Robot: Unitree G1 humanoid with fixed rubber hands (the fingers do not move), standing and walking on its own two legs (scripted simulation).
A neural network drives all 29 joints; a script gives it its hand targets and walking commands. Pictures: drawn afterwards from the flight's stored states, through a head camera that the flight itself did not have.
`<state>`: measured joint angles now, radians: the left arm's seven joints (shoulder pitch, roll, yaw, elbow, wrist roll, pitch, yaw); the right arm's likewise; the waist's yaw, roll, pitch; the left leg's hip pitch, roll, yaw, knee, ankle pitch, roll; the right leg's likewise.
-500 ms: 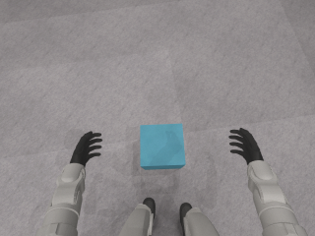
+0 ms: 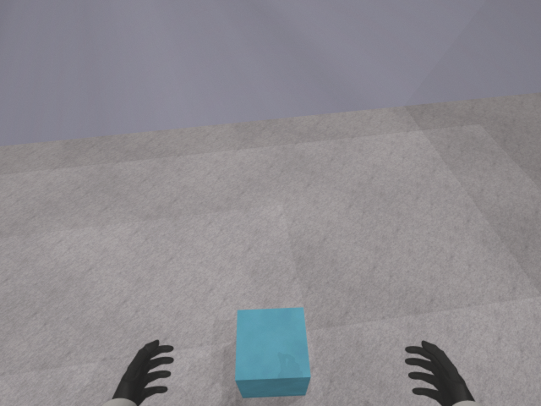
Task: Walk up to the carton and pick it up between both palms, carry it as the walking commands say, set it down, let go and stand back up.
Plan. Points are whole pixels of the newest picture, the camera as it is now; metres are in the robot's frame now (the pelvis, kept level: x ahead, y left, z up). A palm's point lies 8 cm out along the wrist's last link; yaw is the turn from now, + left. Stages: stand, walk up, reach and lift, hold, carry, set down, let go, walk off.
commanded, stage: let go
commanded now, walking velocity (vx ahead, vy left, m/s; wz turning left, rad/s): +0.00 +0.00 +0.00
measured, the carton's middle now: (272, 353) +0.38 +0.04 -0.65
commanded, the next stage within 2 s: stand in 0.28 s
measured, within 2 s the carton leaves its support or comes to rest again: neither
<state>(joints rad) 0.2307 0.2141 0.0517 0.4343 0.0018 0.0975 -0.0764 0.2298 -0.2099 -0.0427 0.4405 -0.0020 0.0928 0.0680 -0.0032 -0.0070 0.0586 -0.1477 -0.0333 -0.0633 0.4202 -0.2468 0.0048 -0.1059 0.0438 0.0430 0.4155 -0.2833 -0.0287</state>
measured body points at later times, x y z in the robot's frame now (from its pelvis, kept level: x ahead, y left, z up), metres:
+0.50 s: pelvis +0.00 +0.01 +0.00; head +0.00 +0.02 +0.44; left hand +0.15 +0.29 -0.10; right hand +0.14 -0.28 -0.09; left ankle -0.01 +0.12 -0.74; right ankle -0.04 -0.10 -0.74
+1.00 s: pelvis +0.00 +0.02 +0.00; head +0.00 +0.02 +0.45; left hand +0.13 +0.31 -0.11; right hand +0.12 -0.29 -0.10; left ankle -0.01 +0.12 -0.74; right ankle -0.04 -0.10 -0.74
